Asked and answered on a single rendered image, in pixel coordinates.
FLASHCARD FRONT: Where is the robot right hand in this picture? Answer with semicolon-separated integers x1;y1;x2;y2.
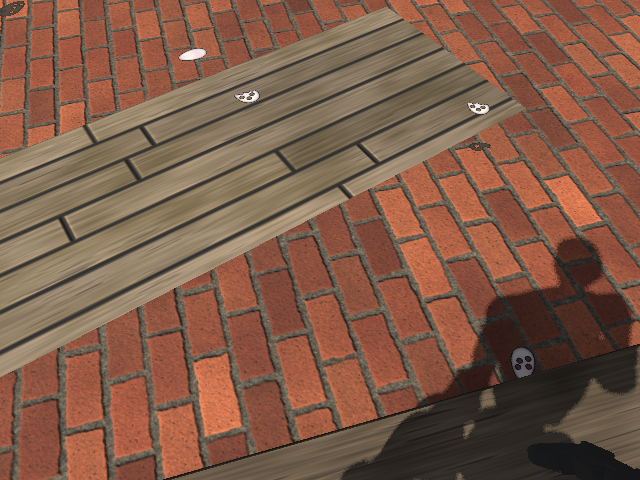
527;441;640;480

